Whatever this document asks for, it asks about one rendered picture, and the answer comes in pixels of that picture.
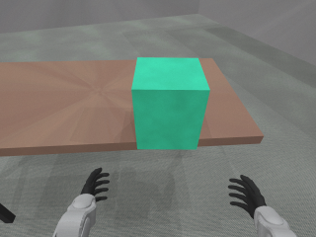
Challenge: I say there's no carton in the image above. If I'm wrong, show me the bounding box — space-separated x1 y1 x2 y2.
131 57 210 150

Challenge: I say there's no left robot forearm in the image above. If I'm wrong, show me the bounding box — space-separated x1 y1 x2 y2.
52 194 97 237

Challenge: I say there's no right robot hand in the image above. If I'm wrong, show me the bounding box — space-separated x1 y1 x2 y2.
228 175 267 219

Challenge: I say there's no right robot forearm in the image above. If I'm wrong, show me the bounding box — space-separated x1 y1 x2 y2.
254 205 297 237

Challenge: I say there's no left robot hand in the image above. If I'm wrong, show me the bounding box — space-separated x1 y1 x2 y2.
80 167 110 202

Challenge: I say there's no table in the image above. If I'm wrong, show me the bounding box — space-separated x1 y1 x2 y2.
0 58 264 224

